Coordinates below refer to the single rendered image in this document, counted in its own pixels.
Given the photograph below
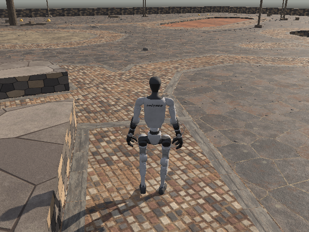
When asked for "robot torso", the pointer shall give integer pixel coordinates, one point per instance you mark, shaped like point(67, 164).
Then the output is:
point(154, 116)

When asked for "robot right forearm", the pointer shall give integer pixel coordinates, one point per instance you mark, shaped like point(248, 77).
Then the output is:
point(177, 129)

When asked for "robot left hand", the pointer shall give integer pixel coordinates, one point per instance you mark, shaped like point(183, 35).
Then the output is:
point(131, 139)

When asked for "robot right hand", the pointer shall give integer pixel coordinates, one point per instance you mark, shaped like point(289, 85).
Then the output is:
point(180, 142)

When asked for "right robot shin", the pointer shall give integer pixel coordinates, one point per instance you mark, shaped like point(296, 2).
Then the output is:
point(163, 173)

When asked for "right robot upper arm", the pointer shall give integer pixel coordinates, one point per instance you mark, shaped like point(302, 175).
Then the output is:
point(172, 110)

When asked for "robot left forearm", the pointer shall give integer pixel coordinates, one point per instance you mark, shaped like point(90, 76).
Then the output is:
point(132, 128)

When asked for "left robot upper arm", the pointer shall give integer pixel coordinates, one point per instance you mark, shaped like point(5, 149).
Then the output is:
point(137, 109)

